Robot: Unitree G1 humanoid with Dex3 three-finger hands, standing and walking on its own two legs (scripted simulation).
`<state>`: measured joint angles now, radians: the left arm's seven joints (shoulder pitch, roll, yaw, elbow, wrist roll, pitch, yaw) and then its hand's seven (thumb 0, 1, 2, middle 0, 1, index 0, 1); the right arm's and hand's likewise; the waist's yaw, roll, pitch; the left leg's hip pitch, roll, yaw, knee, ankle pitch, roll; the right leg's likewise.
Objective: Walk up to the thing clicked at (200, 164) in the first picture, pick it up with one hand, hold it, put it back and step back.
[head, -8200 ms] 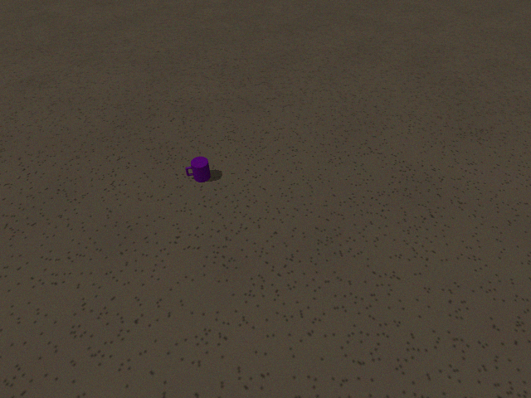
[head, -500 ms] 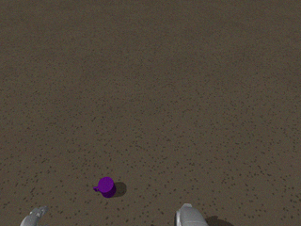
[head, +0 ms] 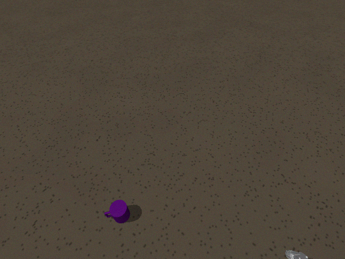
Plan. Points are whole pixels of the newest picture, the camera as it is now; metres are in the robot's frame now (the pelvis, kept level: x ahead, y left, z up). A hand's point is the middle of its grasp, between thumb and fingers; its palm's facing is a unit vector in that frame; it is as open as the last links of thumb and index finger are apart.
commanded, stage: walk up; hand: left
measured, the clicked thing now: (117, 212) +0.47 +0.32 -0.70
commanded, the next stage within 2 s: stand in 0.42 s
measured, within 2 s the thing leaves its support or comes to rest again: neither
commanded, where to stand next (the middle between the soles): +0.13 -0.01 m, yaw +0 degrees
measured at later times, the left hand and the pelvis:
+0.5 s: hand out of the picture +0.10 +0.25 -0.13, palm faces -0.05 -0.94 -0.33, open 7.4 cm; pelvis +0.01 +0.00 +0.02, yaw -1 degrees
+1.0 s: hand out of the picture +0.07 +0.25 -0.13, palm faces -0.04 -0.94 -0.34, open 7.4 cm; pelvis +0.00 +0.00 +0.03, yaw +0 degrees
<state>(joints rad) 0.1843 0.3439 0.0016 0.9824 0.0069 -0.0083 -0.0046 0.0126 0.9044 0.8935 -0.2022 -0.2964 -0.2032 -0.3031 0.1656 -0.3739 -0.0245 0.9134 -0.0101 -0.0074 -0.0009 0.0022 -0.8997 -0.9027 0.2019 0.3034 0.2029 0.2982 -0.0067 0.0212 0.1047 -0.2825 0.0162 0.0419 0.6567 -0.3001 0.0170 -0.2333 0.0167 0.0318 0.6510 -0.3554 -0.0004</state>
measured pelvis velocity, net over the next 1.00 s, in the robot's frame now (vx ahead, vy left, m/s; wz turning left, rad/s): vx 0.00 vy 0.00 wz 0.00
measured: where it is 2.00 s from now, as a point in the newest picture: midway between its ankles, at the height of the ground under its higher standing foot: outside the picture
